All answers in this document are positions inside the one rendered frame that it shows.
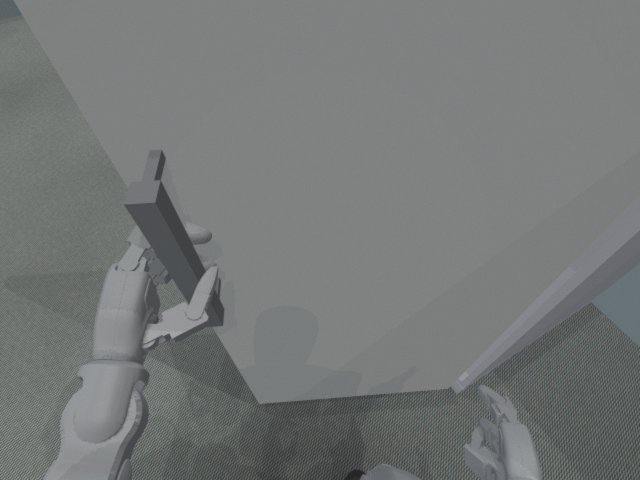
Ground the right robot shin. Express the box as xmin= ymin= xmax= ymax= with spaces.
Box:
xmin=369 ymin=464 xmax=393 ymax=472

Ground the handle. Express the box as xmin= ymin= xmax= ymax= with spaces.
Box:
xmin=124 ymin=150 xmax=224 ymax=327

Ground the robot left forearm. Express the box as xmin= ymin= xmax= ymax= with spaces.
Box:
xmin=43 ymin=360 xmax=150 ymax=480

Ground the fridge door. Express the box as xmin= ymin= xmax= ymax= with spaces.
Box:
xmin=14 ymin=0 xmax=640 ymax=404

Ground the robot right hand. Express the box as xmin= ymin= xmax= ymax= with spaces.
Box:
xmin=464 ymin=385 xmax=542 ymax=480

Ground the robot left hand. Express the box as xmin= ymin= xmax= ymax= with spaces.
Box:
xmin=92 ymin=221 xmax=218 ymax=366

